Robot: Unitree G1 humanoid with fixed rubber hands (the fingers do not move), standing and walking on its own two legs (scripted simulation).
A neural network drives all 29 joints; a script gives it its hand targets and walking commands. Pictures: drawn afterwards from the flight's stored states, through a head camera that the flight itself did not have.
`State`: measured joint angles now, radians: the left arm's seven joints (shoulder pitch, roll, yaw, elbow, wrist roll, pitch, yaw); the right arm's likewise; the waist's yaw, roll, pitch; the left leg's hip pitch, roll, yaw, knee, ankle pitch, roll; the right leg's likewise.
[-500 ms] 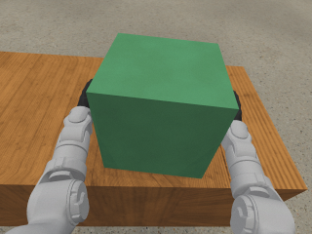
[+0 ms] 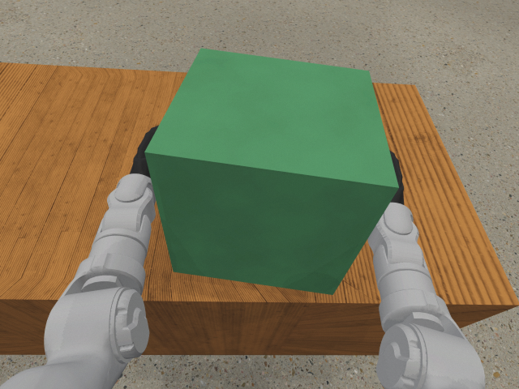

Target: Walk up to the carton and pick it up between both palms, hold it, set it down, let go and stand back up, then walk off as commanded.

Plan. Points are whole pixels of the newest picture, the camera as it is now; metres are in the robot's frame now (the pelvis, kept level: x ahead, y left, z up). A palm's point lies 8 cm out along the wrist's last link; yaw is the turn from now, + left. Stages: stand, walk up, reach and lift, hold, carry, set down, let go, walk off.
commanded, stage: set down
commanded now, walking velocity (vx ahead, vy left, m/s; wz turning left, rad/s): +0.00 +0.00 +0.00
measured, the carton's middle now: (268, 174) +0.46 +0.00 +0.03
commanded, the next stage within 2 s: none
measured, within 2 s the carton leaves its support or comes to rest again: rests again in 0.52 s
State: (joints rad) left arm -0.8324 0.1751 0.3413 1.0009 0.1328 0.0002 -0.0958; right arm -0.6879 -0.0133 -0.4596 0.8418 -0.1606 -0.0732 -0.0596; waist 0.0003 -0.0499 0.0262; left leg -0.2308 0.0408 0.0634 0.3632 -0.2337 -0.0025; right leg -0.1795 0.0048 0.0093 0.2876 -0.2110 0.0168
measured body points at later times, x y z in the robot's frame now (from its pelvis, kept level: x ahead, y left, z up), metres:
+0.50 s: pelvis -0.02 +0.00 +0.00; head +0.10 +0.01 +0.43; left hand +0.44 +0.20 +0.03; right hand +0.41 -0.19 +0.03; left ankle -0.04 +0.12 -0.75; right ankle -0.05 -0.13 -0.75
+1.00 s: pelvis -0.02 +0.00 +0.00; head +0.10 +0.01 +0.43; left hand +0.44 +0.20 +0.03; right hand +0.41 -0.19 +0.03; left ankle -0.04 +0.12 -0.75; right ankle -0.05 -0.13 -0.75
